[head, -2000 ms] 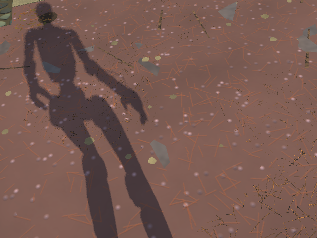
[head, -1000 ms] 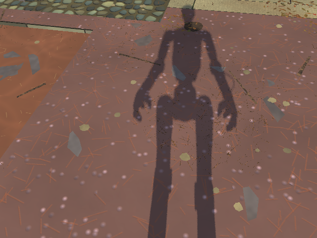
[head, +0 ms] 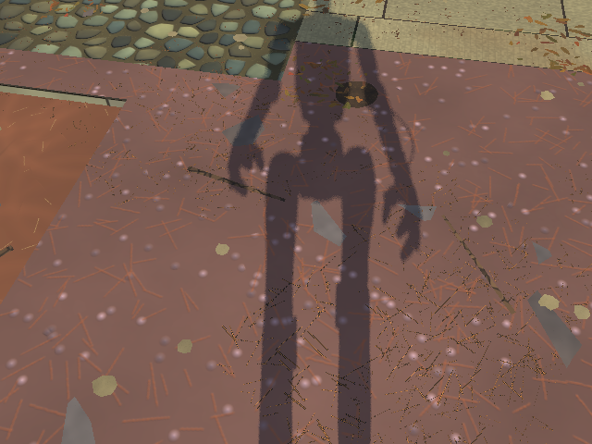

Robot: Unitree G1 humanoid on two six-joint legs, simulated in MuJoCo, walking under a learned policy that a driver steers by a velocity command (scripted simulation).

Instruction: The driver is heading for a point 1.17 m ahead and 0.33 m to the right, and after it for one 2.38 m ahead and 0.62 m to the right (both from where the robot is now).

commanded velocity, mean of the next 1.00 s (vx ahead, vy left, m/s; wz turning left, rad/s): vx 0.50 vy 0.00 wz -0.51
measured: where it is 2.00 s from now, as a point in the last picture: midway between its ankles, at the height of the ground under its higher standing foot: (432, 310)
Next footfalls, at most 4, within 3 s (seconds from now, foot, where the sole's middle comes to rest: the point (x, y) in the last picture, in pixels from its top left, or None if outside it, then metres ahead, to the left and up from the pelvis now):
0.44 left None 0.41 0.10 -0.76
0.96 right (404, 397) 0.56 -0.22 -0.76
1.50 left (396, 282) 0.87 -0.24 -0.76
2.04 right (466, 309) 0.78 -0.41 -0.76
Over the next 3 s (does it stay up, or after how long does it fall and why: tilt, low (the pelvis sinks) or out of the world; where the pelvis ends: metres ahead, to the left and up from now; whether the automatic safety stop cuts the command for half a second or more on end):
stays up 1.00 -0.26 -0.01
